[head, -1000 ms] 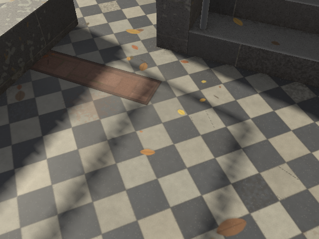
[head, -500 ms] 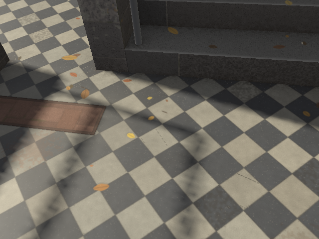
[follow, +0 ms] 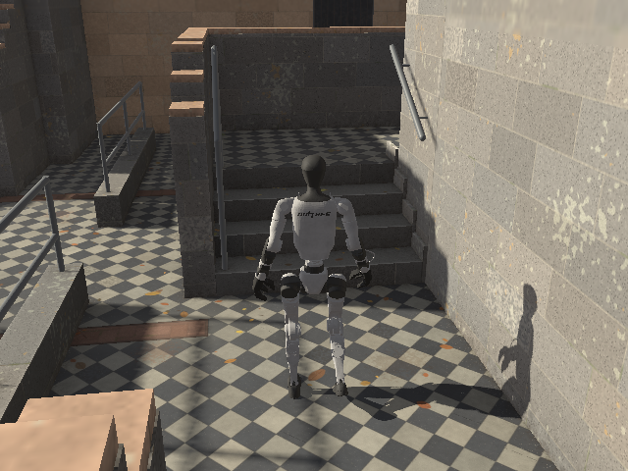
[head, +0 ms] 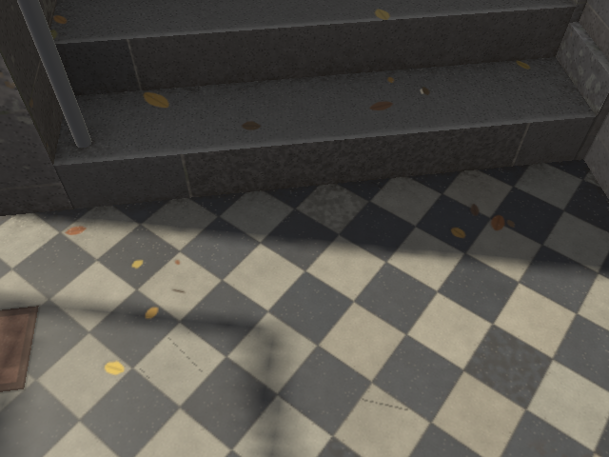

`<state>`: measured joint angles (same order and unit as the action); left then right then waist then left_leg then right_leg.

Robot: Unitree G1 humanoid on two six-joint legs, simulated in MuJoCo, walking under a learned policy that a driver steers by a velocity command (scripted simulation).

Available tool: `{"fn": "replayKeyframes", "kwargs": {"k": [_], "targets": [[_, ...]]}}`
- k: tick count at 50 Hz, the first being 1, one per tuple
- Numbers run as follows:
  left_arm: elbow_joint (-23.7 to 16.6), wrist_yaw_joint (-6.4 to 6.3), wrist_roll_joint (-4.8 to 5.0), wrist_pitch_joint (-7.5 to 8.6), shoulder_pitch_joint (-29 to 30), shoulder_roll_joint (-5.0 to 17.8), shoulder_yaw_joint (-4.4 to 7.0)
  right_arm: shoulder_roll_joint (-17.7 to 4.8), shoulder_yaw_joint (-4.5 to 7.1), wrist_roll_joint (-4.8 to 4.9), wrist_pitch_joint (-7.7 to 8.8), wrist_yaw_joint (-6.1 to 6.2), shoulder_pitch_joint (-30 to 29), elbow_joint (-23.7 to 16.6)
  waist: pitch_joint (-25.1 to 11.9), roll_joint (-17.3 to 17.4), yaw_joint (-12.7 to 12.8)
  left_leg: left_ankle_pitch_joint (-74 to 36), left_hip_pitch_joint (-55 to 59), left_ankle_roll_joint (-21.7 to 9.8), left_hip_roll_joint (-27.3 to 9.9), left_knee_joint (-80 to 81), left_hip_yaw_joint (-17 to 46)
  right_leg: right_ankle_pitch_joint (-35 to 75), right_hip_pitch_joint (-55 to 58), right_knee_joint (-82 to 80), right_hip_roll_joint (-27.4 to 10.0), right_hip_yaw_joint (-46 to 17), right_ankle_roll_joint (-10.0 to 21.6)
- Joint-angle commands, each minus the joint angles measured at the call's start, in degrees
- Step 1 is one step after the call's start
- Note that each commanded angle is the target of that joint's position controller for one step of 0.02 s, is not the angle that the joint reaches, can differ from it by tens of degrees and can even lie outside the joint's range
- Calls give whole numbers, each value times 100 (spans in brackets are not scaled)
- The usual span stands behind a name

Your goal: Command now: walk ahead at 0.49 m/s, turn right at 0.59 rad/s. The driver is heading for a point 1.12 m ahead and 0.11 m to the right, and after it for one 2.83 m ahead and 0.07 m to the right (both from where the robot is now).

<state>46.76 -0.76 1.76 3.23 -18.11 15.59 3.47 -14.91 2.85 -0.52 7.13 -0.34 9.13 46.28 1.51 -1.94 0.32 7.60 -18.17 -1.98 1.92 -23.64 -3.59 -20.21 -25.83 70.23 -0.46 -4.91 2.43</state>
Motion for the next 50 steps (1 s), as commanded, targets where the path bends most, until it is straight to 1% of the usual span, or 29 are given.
{"fn": "replayKeyframes", "kwargs": {"k": [1, 2, 5, 9, 12, 14, 15, 17, 18, 19, 20, 21, 22, 23, 24, 25, 28, 31, 34, 37, 41, 43, 44, 45, 46, 47, 48, 49, 50], "targets": [[-480, 32, 22, -28, -155, 169, 71, -477, 131, 1, 82, -25, 178, -124, -240, 622, -4, -206, 919, -979, -1629, 1490, 1461, 348, -1044, -43, -697, -164, -15], [-575, 31, 8, -64, -39, 129, 59, -545, 161, 31, 107, -33, 205, -69, -139, 581, 5, -395, 856, -1033, -1660, 1590, 1267, 424, -1177, -194, -754, -150, -29], [-840, 46, -52, -83, 346, 170, 47, -784, 243, 28, 103, -21, 301, 32, -50, 439, -27, -921, 1007, -1106, -1748, 1689, 769, 1042, -1601, -810, -818, -176, -107], [-1089, 205, -42, 4, 1038, 146, 0, -950, 263, 43, 10, 11, 406, 76, 50, 424, -263, -1207, 1230, -879, -1563, 1579, -30, 2184, -1465, -2151, -720, 169, -71], [-1358, 321, -30, 1, 1613, 132, -26, -1097, 283, 110, -83, 26, 679, 146, 192, 445, -487, -1038, 1579, -758, -1664, 1462, -261, 2203, -1391, -2817, -617, 481, -8], [-1539, 381, -18, -18, 1827, 194, -11, -1200, 314, 167, -164, 30, 792, 199, 287, 490, -511, -1150, 1946, -660, -1814, 1301, -345, 1798, -1426, -3087, -547, 608, 108], [-1605, 406, -25, -25, 1844, 246, 11, -1254, 332, 192, -211, 37, 804, 209, 283, 526, -467, -1513, 2104, -606, -1870, 1119, -417, 1498, -1344, -3189, -462, 712, 193], [-1615, 406, -63, -49, 1459, 439, 122, -1387, 365, 219, -290, 68, 779, 201, -55, 705, -148, -3373, 2198, -492, -1860, 235, -629, 897, -503, -3341, -49, 1029, 429], [-1418, 383, -68, -51, 658, 633, 258, -1385, 351, 226, -341, 88, 710, 196, -466, 642, 345, -4085, 1989, -383, -1705, -809, -816, 1086, 589, -3718, 263, 1176, 609], [-1103, 289, -58, -75, -420, 1020, 465, -1171, 258, 157, -337, 114, 800, 158, -1034, 367, 808, -3543, 983, -178, -1468, -2242, -901, 1371, 2349, -3803, 265, 839, 831], [-1036, 185, -61, -79, -783, 1761, 592, -404, -2, -96, -225, 34, 1282, -119, -1562, -1253, 433, 1097, -1564, 179, -699, -4513, -834, 1317, 4513, -3972, -1423, -1937, 1628], [-1126, 217, -71, -4, -1033, 1551, 483, -559, -34, 81, 12, -61, 1247, -107, -2683, -1143, 543, 2687, -2428, 183, -163, -5597, 506, 548, 5092, -5131, -2211, -4300, 2279], [-1037, 273, -140, 62, -879, 1153, 362, -1037, 120, 359, 91, -101, 536, -229, -1937, -479, 710, 2166, -2950, 83, -466, -5781, 753, 840, 4653, -5257, -1992, -3449, 1856], [-1055, 277, -117, 92, -470, 1006, 310, -944, 81, 354, 117, -86, 275, -333, -1278, -336, 509, 1646, -2935, 11, -712, -5406, 669, 1354, 3766, -5215, -1786, -2555, 1629], [-1125, 275, -109, 101, 26, 773, 230, -891, 80, 223, 85, -33, 217, -260, -905, 44, 266, 1251, -2584, 30, -962, -5002, 659, 1892, 2894, -5245, -1530, -1875, 1427], [-1179, 277, -150, 120, 322, 588, 163, -890, 113, 151, 12, -15, 334, -213, -728, -25, 34, 1002, -2144, 52, -1111, -4669, 709, 2251, 2264, -5403, -1311, -1431, 1329], [-1075, 255, -175, 248, 427, 588, 156, -661, 106, 147, -224, -28, 696, -62, -607, -78, -227, 528, -1726, 181, -1143, -4263, 646, 2719, 1681, -5859, -1154, -766, 1325], [-832, 177, -218, 315, 176, 641, 176, -538, 88, 126, -318, 0, 286, -165, -251, -43, -108, -270, -2230, 293, -1134, -3604, 703, 2928, 1733, -6099, -1106, -212, 1206], [-676, 110, -242, 310, 61, 646, 163, -467, 78, 166, -292, -42, -71, -249, -55, -106, 66, -1190, -2335, 255, -954, -2629, 763, 2646, 1927, -6225, -996, 294, 952], [-528, 72, -243, 319, -33, 744, 181, -376, 37, 180, -259, -119, -533, -418, 184, -114, 280, -1657, -2313, 162, -755, -1795, 657, 2435, 2171, -6355, -1094, 595, 820], [-285, 29, -186, 230, -235, 788, 209, -301, -10, 167, -225, -283, -962, -708, 393, -38, 458, -1302, -2657, -18, -655, -1231, 482, 2823, 3002, -6094, -1373, 846, 757], [-241, -8, -159, 148, -190, 850, 229, -322, -6, 163, -211, -379, -1026, -860, 356, -92, 405, -782, -2631, -157, -562, -1110, 290, 3554, 3327, -5756, -1483, 948, 668], [-285, -47, -166, 93, -10, 923, 238, -385, 24, 142, -212, -413, -914, -904, 283, -177, 269, -482, -2352, -243, -398, -1027, 88, 4666, 3335, -5368, -1430, 1084, 567], [-347, -105, -171, 40, 91, 1022, 260, -503, 81, 104, -221, -419, -655, -897, 14, -334, 136, -225, -1874, -322, -136, -1074, -177, 5966, 3346, -4844, -1357, 1171, 459], [-392, -160, -176, -15, 157, 1085, 267, -684, 178, 90, -228, -404, -35, -784, -380, -428, -164, -175, -1089, -417, 141, -1022, -326, 6806, 3243, -4004, -1239, 1253, 321], [-440, -194, -148, -33, 240, 1079, 245, -978, 329, 83, -223, -339, 800, -618, -832, -303, -623, -832, 187, -605, 297, -561, -220, 6586, 2721, -2755, -978, 1385, 80], [-590, -187, -260, 41, 85, 831, 134, -1485, 458, 50, -259, -203, 1409, -583, -1498, 520, -795, -2687, 2010, -1015, -708, -662, 1160, 3972, 1264, -840, -553, 1385, -244], [-747, -31, -348, 195, -751, 144, -109, -1871, 467, -56, -239, -172, 1094, -818, -2596, 1970, -80, -4253, 4205, -2508, -2489, -539, 4347, -1711, -1050, 1547, 724, 606, -661], [-651, 78, -231, 334, -322, 840, 18, -1462, 413, -11, -315, -159, 1242, -892, -3240, 918, -639, -3772, 4186, -2356, -2236, -273, 4168, -1522, -1201, 1835, 370, -465, -515]]}}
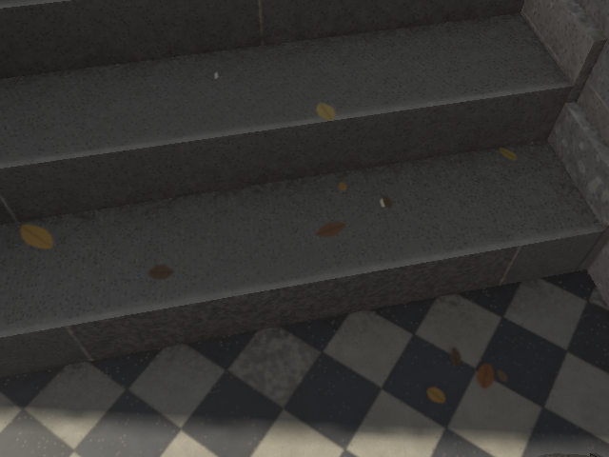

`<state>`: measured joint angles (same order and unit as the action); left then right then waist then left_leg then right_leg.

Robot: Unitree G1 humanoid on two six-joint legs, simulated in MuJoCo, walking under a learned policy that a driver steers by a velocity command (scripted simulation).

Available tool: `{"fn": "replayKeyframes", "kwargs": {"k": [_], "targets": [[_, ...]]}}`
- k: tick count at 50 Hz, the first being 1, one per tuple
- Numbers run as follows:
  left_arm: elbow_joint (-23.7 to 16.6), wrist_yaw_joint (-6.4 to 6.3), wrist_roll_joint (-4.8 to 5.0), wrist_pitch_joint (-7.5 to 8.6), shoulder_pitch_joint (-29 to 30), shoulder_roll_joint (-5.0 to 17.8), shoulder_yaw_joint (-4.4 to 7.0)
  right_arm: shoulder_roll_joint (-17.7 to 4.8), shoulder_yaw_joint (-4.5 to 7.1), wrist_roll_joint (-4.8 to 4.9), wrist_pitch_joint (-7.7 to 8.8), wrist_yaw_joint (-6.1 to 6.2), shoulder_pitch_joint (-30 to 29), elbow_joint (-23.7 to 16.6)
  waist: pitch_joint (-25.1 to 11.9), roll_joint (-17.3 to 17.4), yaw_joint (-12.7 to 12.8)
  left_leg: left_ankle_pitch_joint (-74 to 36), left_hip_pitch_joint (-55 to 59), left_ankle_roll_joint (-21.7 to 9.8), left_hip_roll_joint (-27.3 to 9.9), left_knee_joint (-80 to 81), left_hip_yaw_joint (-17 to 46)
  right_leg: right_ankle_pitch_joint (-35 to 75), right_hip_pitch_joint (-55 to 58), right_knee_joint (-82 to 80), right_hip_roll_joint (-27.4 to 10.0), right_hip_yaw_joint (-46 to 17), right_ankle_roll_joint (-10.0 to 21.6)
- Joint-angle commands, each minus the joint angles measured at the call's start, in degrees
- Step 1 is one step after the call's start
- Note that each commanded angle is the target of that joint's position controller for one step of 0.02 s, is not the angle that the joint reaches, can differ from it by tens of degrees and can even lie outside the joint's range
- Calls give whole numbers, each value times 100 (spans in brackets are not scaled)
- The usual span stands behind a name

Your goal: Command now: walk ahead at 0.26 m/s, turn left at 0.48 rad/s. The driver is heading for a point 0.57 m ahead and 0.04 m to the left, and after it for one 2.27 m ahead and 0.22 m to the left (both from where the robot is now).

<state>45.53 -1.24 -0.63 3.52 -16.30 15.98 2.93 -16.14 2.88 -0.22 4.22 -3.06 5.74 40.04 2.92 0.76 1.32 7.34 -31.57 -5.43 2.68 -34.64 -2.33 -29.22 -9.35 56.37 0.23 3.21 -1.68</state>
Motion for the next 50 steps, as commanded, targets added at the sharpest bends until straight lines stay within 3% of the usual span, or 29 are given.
{"fn": "replayKeyframes", "kwargs": {"k": [1, 2, 3, 4, 7, 9, 11, 13, 15, 19, 21, 22, 23, 24, 25, 27, 28, 29, 31, 32, 34, 35, 36, 37, 38, 39, 43, 50], "targets": [[-774, 142, 189, 325, 100, 864, 80, -1065, 332, 10, -57, 137, 1223, -359, -2557, 403, -682, -3417, 4848, -1679, -2064, 887, 3141, -221, -3077, 2854, 9, -1190, 7], [-832, 86, 121, 291, 344, 774, 61, -926, 299, 118, -90, 149, 903, -371, -1621, -245, -450, -3178, 3762, -1409, -1746, 1105, 2584, 91, -3144, 2301, -198, -959, -17], [-845, 13, 10, 199, 455, 851, 105, -754, 239, 154, -125, 189, 648, -456, -1204, -285, -307, -3084, 2972, -1282, -1571, 1280, 2290, 265, -2953, 1899, -344, -883, -66], [-872, -5, -4, 100, 331, 852, 124, -794, 238, 80, -153, 206, 539, -510, -964, -135, -104, -3137, 2276, -1239, -1423, 1465, 2142, 378, -2548, 1687, -384, -868, -92], [-821, -93, -37, -49, -10, 578, 55, -970, 301, 14, -158, 246, 407, -516, -965, 154, 125, -3759, 1571, -1200, -1180, 1551, 1755, 653, -2202, 859, -280, -722, -286], [-840, -148, -59, -93, 98, 538, 39, -1048, 325, 52, -215, 316, 426, -505, -1162, 222, 82, -3720, 1606, -1097, -1103, 1434, 1699, 1022, -2251, 391, -195, -727, -396], [-882, -163, -55, -152, 292, 540, 35, -1076, 332, 110, -314, 389, 407, -511, -1293, 325, 25, -2978, 1643, -912, -997, 1348, 1750, 1430, -2237, -27, -150, -795, -450], [-941, -145, -17, -183, 555, 531, 32, -1031, 312, 129, -416, 452, 370, -534, -1266, 450, -66, -2006, 1667, -740, -925, 1320, 1853, 1740, -2236, -484, -110, -821, -455], [-994, -104, 12, -179, 791, 521, 25, -967, 283, 90, -485, 487, 408, -534, -1181, 598, -199, -1319, 1707, -673, -947, 1292, 1999, 1854, -2158, -931, -114, -821, -425], [-1072, -22, 30, -75, 934, 570, 52, -859, 207, 14, -522, 459, 505, -487, -1097, 777, -313, -1597, 1951, -659, -1101, 893, 2349, 1529, -1693, -1801, -21, -745, -250], [-1014, -11, 19, 34, 707, 491, 58, -720, 129, 49, -494, 456, 307, -517, -1025, 741, -65, -1504, 1878, -425, -914, 592, 2373, 2415, -896, -3154, -20, -653, -12], [-1026, -29, -64, 76, 638, 690, 97, -564, 75, 5, -454, 452, 499, -502, -1012, 548, -124, -887, 1581, -150, -686, 387, 2292, 3320, -278, -3425, -486, -1012, 188], [-1129, -77, -181, 61, 667, 1130, 175, -352, 5, -134, -387, 429, 903, -523, -1178, -545, -469, 770, 1030, 175, -119, -324, 1720, 5093, 409, -3247, -1485, -1933, 717], [-972, -75, -241, 1, 650, 854, 130, -420, 18, -102, -352, 421, 976, -529, -1171, -1405, -525, 2087, 660, 491, 157, -650, 1157, 5380, 341, -3314, -2023, -2615, 1571], [-964, -48, -143, -12, 526, 554, 55, -731, 88, -106, -351, 425, 734, -532, -1116, -1245, -266, 2392, 627, 686, -32, -1040, 1051, 5125, 274, -3432, -2083, -2816, 1784], [-917, -32, -66, -34, 460, 695, 91, -776, 165, -21, -459, 439, 375, -534, -1044, -1021, -78, 2658, 353, 901, -101, -1781, 943, 4887, 382, -3428, -1850, -2546, 1615], [-924, -35, -20, -46, 609, 778, 117, -736, 168, -26, -523, 436, 435, -506, -982, -892, -134, 2561, 394, 984, -218, -1883, 944, 4788, 245, -3413, -1781, -2359, 1508], [-927, -36, -11, -81, 772, 773, 118, -549, 121, -7, -563, 426, 519, -448, -929, -803, -233, 2449, 626, 1022, -289, -1567, 855, 4661, 35, -3406, -1548, -2019, 1331], [-905, -11, -15, -168, 894, 649, 96, -226, 21, 11, -574, 412, 539, -336, -898, -936, -215, 1888, 1188, 1050, -225, -702, 537, 4568, -226, -3348, -1144, -1488, 1151], [-877, -3, -7, -205, 866, 607, 83, -187, 18, 22, -572, 402, 568, -281, -949, -1036, -211, 1472, 1434, 1045, -185, -256, 432, 4447, -218, -3282, -1054, -1371, 1135], [-822, 26, 32, -225, 767, 488, 41, -198, 31, 4, -567, 384, 626, -173, -963, -1097, -248, 396, 2007, 917, -108, 946, 282, 3635, -271, -3203, -870, -1227, 961], [-763, 47, 23, -187, 595, 433, 16, -319, 43, -61, -571, 387, 528, -212, -948, -999, -176, 55, 2281, 805, -238, 1079, 462, 2966, -433, -3226, -812, -1257, 735], [-741, 81, -42, -130, 531, 375, -20, -552, 75, -123, -576, 417, 482, -298, -940, -677, -108, -447, 2522, 640, -629, 1006, 838, 2234, -716, -3107, -685, -1164, 479], [-739, 115, -102, -75, 336, 311, -31, -797, 144, -100, -584, 427, 404, -218, -807, 59, 163, -56, 2178, 379, -733, 792, 953, 1621, -732, -3095, -290, -761, 247], [-712, 112, -143, -56, 580, 336, -37, -523, 96, -87, -558, 397, 360, -210, -666, 192, 0, 651, 1679, 257, -677, 945, 982, 1615, -433, -2949, -193, -585, 67], [-718, 97, -108, -57, 755, 379, -13, -360, 37, -117, -513, 384, 336, -185, -499, 173, -43, 879, 1462, 283, -641, 1040, 982, 1779, -360, -2869, -191, -575, 28], [-608, -11, -29, -125, 679, 365, 10, -362, 11, -86, -330, 400, 514, -32, -393, 272, -48, 452, 1389, 434, -561, 958, 882, 2281, -242, -2732, -226, -616, 106], [-302, -55, -6, -192, 588, 319, 37, -285, -41, -56, -275, 419, 669, 139, -317, 100, -71, 294, 1432, 410, -519, 928, 860, 2438, -142, -2716, -210, -613, 15]]}}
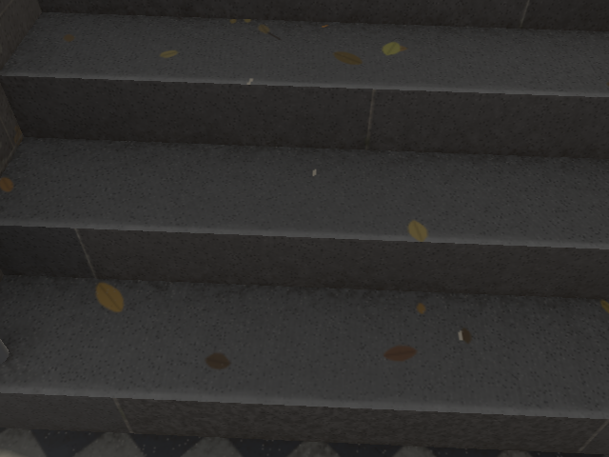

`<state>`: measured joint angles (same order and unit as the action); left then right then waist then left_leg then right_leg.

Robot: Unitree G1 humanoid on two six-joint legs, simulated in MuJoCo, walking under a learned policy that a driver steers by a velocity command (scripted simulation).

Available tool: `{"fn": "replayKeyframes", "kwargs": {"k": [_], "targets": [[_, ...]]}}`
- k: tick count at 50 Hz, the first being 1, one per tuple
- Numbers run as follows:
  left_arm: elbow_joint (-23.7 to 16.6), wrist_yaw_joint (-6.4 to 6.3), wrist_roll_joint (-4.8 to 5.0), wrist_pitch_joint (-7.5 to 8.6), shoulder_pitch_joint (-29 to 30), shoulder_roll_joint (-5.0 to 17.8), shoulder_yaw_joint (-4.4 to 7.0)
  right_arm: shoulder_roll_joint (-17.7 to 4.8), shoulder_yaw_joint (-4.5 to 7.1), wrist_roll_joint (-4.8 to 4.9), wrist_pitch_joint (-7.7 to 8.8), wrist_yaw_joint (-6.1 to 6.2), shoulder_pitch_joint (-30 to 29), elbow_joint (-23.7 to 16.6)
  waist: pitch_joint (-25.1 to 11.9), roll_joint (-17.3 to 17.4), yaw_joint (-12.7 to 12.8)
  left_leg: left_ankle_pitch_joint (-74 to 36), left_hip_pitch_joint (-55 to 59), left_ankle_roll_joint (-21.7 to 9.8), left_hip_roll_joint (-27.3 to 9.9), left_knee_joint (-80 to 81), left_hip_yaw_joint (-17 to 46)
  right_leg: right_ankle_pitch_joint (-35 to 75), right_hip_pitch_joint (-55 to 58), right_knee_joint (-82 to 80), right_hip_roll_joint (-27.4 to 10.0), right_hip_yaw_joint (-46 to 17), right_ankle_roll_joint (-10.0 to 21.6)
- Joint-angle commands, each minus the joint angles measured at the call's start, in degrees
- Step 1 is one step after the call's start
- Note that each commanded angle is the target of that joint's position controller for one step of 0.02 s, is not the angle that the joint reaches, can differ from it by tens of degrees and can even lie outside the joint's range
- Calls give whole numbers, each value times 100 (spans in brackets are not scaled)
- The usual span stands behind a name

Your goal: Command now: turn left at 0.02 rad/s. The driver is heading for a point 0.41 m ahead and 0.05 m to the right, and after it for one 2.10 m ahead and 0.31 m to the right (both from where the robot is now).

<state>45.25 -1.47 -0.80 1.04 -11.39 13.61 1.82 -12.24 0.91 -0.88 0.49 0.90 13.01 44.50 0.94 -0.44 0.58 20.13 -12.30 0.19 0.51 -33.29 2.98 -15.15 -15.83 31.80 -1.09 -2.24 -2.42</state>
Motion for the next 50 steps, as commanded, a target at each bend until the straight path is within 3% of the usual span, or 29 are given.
{"fn": "replayKeyframes", "kwargs": {"k": [1, 11, 13, 14, 16, 17, 19, 21, 22, 23, 24, 25, 26, 28, 30, 32, 36, 39, 41, 42, 43, 44, 45, 46, 47, 48, 49, 50], "targets": [[-224, -38, 14, 48, 85, 558, 152, -668, 151, 13, 103, 22, -40, -279, -121, 193, 1, -1030, -473, -157, -297, 790, 324, 1061, 520, -262, -80, -70, 78], [327, -114, 42, -24, -12, 592, 188, -603, 132, 36, 129, 12, 63, 106, -82, 109, -4, -1291, -313, -179, -231, 861, 230, 1186, 627, -347, -98, -79, 24], [505, -124, 55, -48, -119, 511, 173, -633, 148, 59, 100, 29, 210, 266, -105, 266, -28, 57, -288, -280, -180, 1106, 268, 90, 553, -210, 141, 186, 35], [528, -124, 84, -38, -64, 523, 183, -830, 215, 98, 74, 40, 276, 301, 88, 478, -105, 1103, -320, -455, -301, 1334, 530, -605, 203, 104, 327, 396, 63], [383, -89, 151, 101, 231, 477, 164, -1140, 307, 153, 98, 51, 472, 338, 585, 1085, -271, 2590, -256, -987, -1144, 2073, 1760, -1011, -773, 851, 332, 507, 178], [302, -52, 199, 211, 395, 475, 154, -1212, 340, 191, 151, 62, 510, 367, 843, 1194, -320, 2650, -358, -1230, -1509, 2308, 2296, -982, -995, 1122, 152, 324, 311], [308, 51, 267, 407, 343, 469, 158, -1139, 339, 203, 256, 72, 326, 364, 958, 1175, -183, 1877, -113, -1331, -1703, 2290, 2368, -1156, -1198, 987, -93, 156, 576], [623, 149, 264, 521, -294, 430, 179, -1072, 328, 272, 248, 51, -104, 283, 639, 887, 219, 1063, -432, -988, -1255, 1850, 1537, -463, 184, -330, 53, 390, 730], [900, 169, 201, 522, -810, 534, 248, -949, 299, 249, 245, 43, -220, 239, 372, 640, 393, 462, -795, -782, -885, 1354, 1071, 66, 1123, -514, 168, 330, 669], [1061, 161, 178, 531, -1449, 861, 351, -642, 204, 199, 280, 40, -444, 103, 145, -214, 619, -72, -1370, -419, -300, 4, 290, -394, 1841, -1150, -535, -827, 890], [1177, 222, 195, 551, -2034, 1576, 526, -525, 181, 194, 375, 81, -574, -169, 3, -1810, 737, 564, -2440, -90, 342, -1639, -365, -831, 2533, -2035, -1680, -3045, 1638], [1095, 233, 94, 608, -1834, 1159, 379, -864, 267, 275, 458, 72, -548, -148, 109, -1347, 620, 1217, -3045, -152, 130, -2752, 219, -987, 2535, -2260, -2046, -3716, 1899], [969, 217, 75, 644, -1380, 879, 287, -925, 293, 358, 516, 15, -387, -82, 371, -908, 362, 742, -3293, -309, -185, -3132, 378, -810, 2372, -2189, -1929, -3138, 1764], [775, 201, 98, 638, -905, 766, 227, -865, 298, 271, 563, -26, -440, 23, 451, -366, 212, -158, -3379, -430, -529, -2974, 184, 121, 2265, -2316, -1594, -2146, 1451], [844, 190, 75, 570, -1029, 577, 142, -714, 301, 162, 544, -87, -505, 44, 264, -403, 178, -657, -3005, -352, -626, -2673, -34, 1420, 2150, -2355, -1260, -1335, 1254], [924, 151, 89, 503, -1213, 645, 140, -560, 268, 136, 505, -130, -597, 29, 179, -416, 179, -921, -2920, -179, -558, -2317, -278, 2305, 2084, -2331, -1082, -801, 1267], [909, 45, 83, 445, -1180, 894, 158, -386, 152, 172, 492, -140, -1534, -282, 411, -426, 331, -1695, -2361, 30, -384, -756, -522, 2217, 1367, -2580, -887, -302, 1246], [975, 30, 138, 470, -1285, 1013, 202, -539, 152, 214, 496, -171, -1924, -411, 532, -520, 361, -2044, -1981, -36, -299, -47, -479, 2021, 1322, -2654, -1040, -300, 1268], [1046, 31, 194, 438, -1285, 940, 210, -608, 154, 221, 462, -181, -1609, -307, 365, -661, 186, -1817, -1782, -188, -311, -183, -393, 2393, 1640, -2361, -1283, -283, 1228], [967, 20, 173, 420, -1075, 933, 209, -694, 195, 182, 475, -193, -1515, -291, 295, -606, 29, -1765, -1437, -295, -187, -110, -398, 3603, 1590, -1947, -1164, -127, 1103], [930, 8, 159, 387, -959, 986, 225, -838, 259, 103, 501, -184, -1164, -186, -7, -629, -184, -1704, -924, -398, 14, -52, -503, 4748, 1655, -1362, -1069, -54, 992], [882, -3, 159, 351, -798, 974, 212, -966, 349, 48, 541, -179, -427, 69, -382, -577, -563, -2061, -121, -566, 184, 379, -563, 5380, 1588, -503, -860, 30, 846], [827, 8, 145, 354, -748, 974, 188, -1100, 419, 5, 551, -149, 316, 329, -733, -471, -879, -2866, 1028, -690, 75, 739, -504, 5054, 999, 510, -586, 99, 641], [719, 48, -66, 387, -1055, 559, 49, -1600, 499, -122, 515, -89, 1147, 573, -1520, 849, -840, -5528, 3049, -1131, -1332, 254, 967, 1479, -667, 2604, -12, 275, 326], [1008, 101, 52, 447, -2040, -22, -106, -1654, 452, -202, 469, -138, 1184, 618, -2410, 1704, -382, -6218, 3606, -2089, -2558, 684, 2847, -2343, -1581, 4134, 700, -495, 194], [1154, 139, 199, 450, -1829, 673, 64, -1393, 435, -55, 435, -169, 700, 514, -1941, 782, -431, -4516, 2520, -2014, -2302, 1114, 2565, -2087, -1573, 4615, 373, -860, 202], [940, 143, 262, 419, -1203, 850, 122, -1131, 339, 74, 419, -164, -56, 377, -957, 554, -227, -3367, 1536, -1787, -2023, 1453, 1837, -1649, -1913, 4539, 9, -405, 208], [868, 85, 203, 341, -846, 841, 148, -837, 226, 110, 400, -174, -531, 303, -518, 160, -63, -2687, 705, -1566, -1721, 1798, 1440, -1225, -1803, 4248, -271, -195, 144]]}}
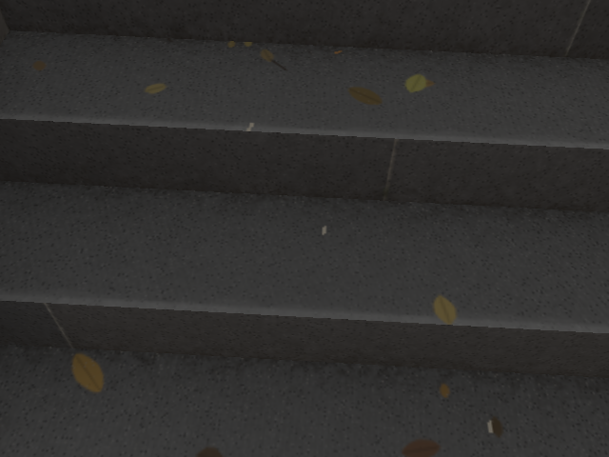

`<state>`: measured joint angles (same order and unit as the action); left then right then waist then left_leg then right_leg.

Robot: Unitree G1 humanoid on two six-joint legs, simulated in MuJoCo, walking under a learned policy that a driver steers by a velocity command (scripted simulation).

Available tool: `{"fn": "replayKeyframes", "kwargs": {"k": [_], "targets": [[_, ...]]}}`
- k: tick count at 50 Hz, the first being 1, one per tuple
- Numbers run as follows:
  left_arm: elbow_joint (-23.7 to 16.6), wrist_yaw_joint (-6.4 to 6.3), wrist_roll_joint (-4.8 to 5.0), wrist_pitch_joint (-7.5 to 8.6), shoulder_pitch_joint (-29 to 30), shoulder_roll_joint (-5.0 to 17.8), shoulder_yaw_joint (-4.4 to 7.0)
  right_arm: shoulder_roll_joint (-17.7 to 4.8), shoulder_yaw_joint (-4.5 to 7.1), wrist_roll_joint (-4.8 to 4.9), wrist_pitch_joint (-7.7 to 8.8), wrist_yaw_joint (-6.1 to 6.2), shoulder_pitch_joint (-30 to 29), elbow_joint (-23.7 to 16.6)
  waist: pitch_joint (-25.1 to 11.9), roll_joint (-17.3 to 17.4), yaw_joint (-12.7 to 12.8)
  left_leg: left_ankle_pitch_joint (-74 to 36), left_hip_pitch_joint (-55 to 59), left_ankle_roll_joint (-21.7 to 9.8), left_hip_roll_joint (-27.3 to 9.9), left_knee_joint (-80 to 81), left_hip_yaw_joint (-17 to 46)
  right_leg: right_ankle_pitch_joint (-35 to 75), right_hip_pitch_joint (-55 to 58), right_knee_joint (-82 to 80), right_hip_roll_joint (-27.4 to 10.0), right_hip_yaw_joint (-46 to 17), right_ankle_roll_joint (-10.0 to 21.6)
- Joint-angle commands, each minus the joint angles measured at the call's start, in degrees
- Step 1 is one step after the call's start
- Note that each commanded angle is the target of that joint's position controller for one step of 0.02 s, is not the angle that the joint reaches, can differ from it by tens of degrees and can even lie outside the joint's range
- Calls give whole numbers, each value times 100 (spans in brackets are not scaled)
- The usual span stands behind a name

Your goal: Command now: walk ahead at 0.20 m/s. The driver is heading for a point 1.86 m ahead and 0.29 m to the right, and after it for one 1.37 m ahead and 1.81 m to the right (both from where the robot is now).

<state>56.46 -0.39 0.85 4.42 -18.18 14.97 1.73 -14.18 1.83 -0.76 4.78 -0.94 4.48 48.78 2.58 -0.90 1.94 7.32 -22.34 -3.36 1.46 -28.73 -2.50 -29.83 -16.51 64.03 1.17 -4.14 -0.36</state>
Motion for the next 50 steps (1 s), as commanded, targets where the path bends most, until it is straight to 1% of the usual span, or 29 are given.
{"fn": "replayKeyframes", "kwargs": {"k": [1, 2, 3, 4, 5, 6, 7, 8, 10, 11, 12, 13, 14, 15, 16, 17, 18, 19, 21, 23, 26, 28, 32, 39, 50], "targets": [[-285, -123, -45, -102, -66, 647, 186, -506, 73, 52, -22, 25, 41, -136, -462, 243, -37, -1145, 967, -1046, -1633, 1599, 1653, 537, -1307, 617, -656, -20, -108], [-256, -176, -118, -210, -172, 483, 169, -388, 14, -74, -7, 39, -46, -59, -471, 406, 120, -1376, 343, -943, -1417, 1680, 1255, 823, -648, 303, -742, -35, -160], [-129, -192, -140, -290, -421, 235, 123, -194, -57, -175, -5, 48, 32, 96, -561, 604, 197, -2027, 122, -974, -1253, 1601, 914, 936, -278, 230, -693, 78, -246], [63, -186, -115, -390, -797, -22, 64, 3, -137, -276, -36, 14, 143, 211, -648, 722, 317, -3023, 7, -1007, -1190, 1366, 597, 814, -30, 31, -600, 255, -386], [55, -200, -119, -434, -769, -18, 48, -66, -144, -293, -42, 8, 190, 259, -653, 724, 309, -3561, -58, -1014, -1121, 1264, 389, 818, 69, -373, -560, 315, -459], [2, -213, -141, -463, -553, -41, 18, -178, -136, -274, -62, 28, 220, 293, -708, 703, 258, -3595, -5, -963, -1079, 1184, 306, 891, 182, -903, -555, 347, -488], [-50, -226, -161, -496, -273, -69, -16, -294, -125, -235, -97, 60, 332, 334, -775, 669, 140, -3263, 122, -914, -1098, 1147, 372, 984, 279, -1361, -543, 365, -498], [108, -243, -142, -590, -449, -132, -48, -346, -127, -205, -166, 73, 493, 398, -896, 789, 92, -2729, 62, -932, -1128, 1144, 417, 1086, 661, -1493, -441, 463, -537], [103, -246, -109, -690, -215, -6, -36, -362, -156, -114, -259, 97, 555, 426, -625, 734, 14, -938, -60, -880, -1201, 1227, 732, 1281, 831, -2162, -419, 445, -477], [107, -250, -117, -694, -113, -6, -38, -304, -184, -41, -293, 107, 539, 437, -397, 689, 32, -9, -141, -780, -1152, 1245, 855, 1512, 939, -2779, -398, 473, -399], [89, -255, -145, -684, 43, 29, -38, -212, -218, 31, -307, 109, 691, 497, -141, 617, 1, 822, -124, -610, -1026, 1274, 958, 1657, 956, -3429, -364, 469, -316], [44, -260, -205, -671, 171, 168, -28, -171, -235, 56, -291, 94, 944, 595, 115, 400, -49, 1310, -96, -391, -903, 1269, 1033, 1964, 957, -3960, -451, 307, -246], [16, -268, -236, -641, 156, 381, -5, -194, -221, 34, -244, 78, 1106, 633, 193, 122, -152, 1468, -122, -212, -720, 1078, 986, 2813, 1080, -4064, -751, -10, -164], [172, -248, -159, -620, 128, 627, 52, -212, -181, 25, -244, 73, 1660, 726, 202, -499, -540, 1390, 150, -100, -498, 1321, 742, 2494, 735, -3825, -709, 81, 109], [263, -190, -82, -583, 58, 351, 43, -261, -166, 3, -277, 125, 1392, 726, 307, -407, -287, 1144, 555, 26, -339, 1162, 521, 1755, 291, -4001, -582, 95, 202], [322, -162, -112, -534, 51, 128, -5, -230, -135, 47, -311, 159, 1219, 712, 364, -363, -227, 776, 693, 60, -292, 1021, 461, 1743, 178, -4122, -547, 104, 155], [379, -153, -147, -490, 72, 116, 6, -125, -141, 59, -345, 193, 1215, 728, 239, -424, -242, 405, 865, 40, -299, 917, 415, 2030, 233, -4173, -537, 102, 87], [404, -146, -127, -438, 86, 106, 18, -141, -127, 43, -383, 216, 1267, 745, 122, -410, -263, 32, 1017, 47, -284, 849, 386, 2331, 298, -4148, -525, 109, 51], [476, -151, -87, -364, 3, 35, 12, -165, -104, 32, -426, 238, 1302, 757, -170, -187, -246, -471, 1260, 42, -298, 778, 379, 2769, 479, -4085, -527, 129, 37], [516, -154, -77, -356, -10, 65, 23, -148, -99, 41, -443, 248, 1267, 744, -298, -125, -232, -798, 1411, 43, -327, 741, 382, 3020, 553, -4080, -519, 143, 57], [556, -156, -96, -356, -46, 61, 22, -195, -68, 56, -489, 270, 1285, 760, -353, -35, -206, -1057, 1504, 57, -335, 712, 378, 3289, 643, -4100, -514, 167, 78], [587, -154, -95, -355, -63, 90, 29, -198, -59, 60, -524, 293, 1288, 743, -374, -37, -205, -1147, 1543, 72, -356, 695, 380, 3385, 693, -4129, -498, 172, 85], [607, -170, -89, -366, -53, 113, 41, -236, -42, 65, -566, 324, 1327, 754, -284, 42, -198, -1127, 1529, 95, -379, 729, 386, 3394, 742, -4226, -497, 181, 104], [578, -170, -95, -381, 30, 123, 64, -289, -21, 54, -581, 364, 1335, 797, -88, 53, -190, -837, 1470, 136, -411, 876, 433, 3090, 732, -4407, -487, 179, 111], [563, -209, -110, -435, 35, 110, 87, -249, -4, 59, -521, 351, 1359, 866, -14, 58, -173, -526, 1348, 156, -439, 957, 437, 2603, 741, -4549, -450, 202, 95]]}}
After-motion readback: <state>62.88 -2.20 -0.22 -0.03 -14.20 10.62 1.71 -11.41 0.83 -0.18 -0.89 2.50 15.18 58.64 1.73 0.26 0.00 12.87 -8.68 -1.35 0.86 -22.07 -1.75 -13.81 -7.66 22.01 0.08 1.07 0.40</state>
